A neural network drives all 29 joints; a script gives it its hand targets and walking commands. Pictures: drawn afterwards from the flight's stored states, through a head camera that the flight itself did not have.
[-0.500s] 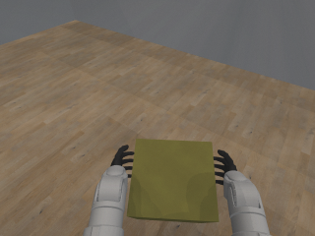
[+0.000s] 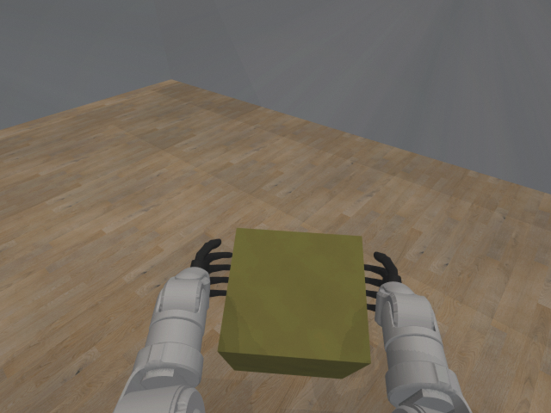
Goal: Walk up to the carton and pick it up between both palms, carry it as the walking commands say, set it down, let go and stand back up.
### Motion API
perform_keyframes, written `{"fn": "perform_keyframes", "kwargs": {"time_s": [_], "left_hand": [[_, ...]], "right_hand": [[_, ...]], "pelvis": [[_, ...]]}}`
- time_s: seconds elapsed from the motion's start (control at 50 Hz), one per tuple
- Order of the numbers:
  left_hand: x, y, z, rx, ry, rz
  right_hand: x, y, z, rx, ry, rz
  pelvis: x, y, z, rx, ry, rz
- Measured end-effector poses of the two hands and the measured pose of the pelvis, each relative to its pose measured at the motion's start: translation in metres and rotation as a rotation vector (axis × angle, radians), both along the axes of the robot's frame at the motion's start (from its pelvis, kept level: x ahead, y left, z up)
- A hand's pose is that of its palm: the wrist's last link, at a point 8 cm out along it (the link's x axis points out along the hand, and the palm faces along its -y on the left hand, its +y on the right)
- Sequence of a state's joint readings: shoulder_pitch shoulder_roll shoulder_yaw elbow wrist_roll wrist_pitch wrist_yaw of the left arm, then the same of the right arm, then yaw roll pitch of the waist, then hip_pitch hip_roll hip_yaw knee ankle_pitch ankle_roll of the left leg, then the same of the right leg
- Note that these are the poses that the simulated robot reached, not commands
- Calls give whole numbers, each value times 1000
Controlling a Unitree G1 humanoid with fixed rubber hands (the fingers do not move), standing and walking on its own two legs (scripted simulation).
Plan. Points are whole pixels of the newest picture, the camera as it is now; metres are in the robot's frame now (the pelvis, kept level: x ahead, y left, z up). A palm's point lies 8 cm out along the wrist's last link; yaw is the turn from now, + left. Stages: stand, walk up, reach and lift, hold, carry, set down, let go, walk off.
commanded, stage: set down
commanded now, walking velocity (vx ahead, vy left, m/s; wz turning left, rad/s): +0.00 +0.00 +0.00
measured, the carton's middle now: (293, 308) +0.33 -0.03 -0.04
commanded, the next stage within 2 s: none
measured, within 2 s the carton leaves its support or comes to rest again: neither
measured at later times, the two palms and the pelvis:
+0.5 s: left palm (193, 323) +0.30 +0.14 -0.01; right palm (370, 322) +0.27 -0.15 -0.01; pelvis -0.05 +0.06 -0.02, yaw +0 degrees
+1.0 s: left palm (212, 315) +0.38 +0.13 -0.10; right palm (356, 330) +0.33 -0.15 -0.12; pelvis -0.02 +0.02 -0.06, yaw +1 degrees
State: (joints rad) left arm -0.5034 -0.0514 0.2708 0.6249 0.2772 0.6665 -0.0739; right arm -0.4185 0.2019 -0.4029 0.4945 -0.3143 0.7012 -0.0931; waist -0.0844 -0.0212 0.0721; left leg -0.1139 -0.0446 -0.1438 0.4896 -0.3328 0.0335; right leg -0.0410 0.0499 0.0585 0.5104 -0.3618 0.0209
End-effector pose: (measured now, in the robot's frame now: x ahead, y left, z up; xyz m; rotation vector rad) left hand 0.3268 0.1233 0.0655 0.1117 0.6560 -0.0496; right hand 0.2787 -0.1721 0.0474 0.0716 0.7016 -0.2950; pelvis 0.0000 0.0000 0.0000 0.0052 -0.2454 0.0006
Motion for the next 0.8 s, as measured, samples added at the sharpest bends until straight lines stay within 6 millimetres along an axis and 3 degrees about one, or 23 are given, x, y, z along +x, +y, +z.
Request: {"fn": "perform_keyframes", "kwargs": {"time_s": [0.06,0.12,0.24,0.3,0.4,0.46,0.54,0.62,0.68,0.8], "left_hand": [[12,3,22,13,-145,14],[9,9,24,-18,-126,80],[5,23,-2,-34,1,30],[6,29,-22,9,-44,33],[-19,32,-65,-4,56,65],[-25,27,-76,20,51,63],[-17,16,-85,9,-18,43],[-8,7,-98,2,5,48],[-8,3,-108,8,42,61],[6,1,-137,30,64,72]], "right_hand": [[12,6,24,-45,-134,29],[16,13,24,-64,-98,46],[-2,28,-3,-76,60,-8],[-6,38,-30,-81,43,10],[-29,41,-74,-25,149,-6],[-20,31,-72,-59,71,9],[7,18,-50,-101,-115,-9],[14,12,-49,-108,-123,-14],[10,5,-71,-88,-56,14],[-6,9,-138,-20,101,2]], "pelvis": [[-11,-1,-10,-3,12,-21],[-16,-1,-12,-13,-2,-23],[-21,9,-1,-8,69,-5],[-33,23,-12,-34,96,-21],[-47,44,-9,-38,131,-15],[-49,53,-13,-34,180,2],[-53,60,-25,-23,244,-3],[-54,57,-30,-18,267,-20],[-50,52,-30,-21,311,-22],[-42,38,-40,-18,383,-20]]}}
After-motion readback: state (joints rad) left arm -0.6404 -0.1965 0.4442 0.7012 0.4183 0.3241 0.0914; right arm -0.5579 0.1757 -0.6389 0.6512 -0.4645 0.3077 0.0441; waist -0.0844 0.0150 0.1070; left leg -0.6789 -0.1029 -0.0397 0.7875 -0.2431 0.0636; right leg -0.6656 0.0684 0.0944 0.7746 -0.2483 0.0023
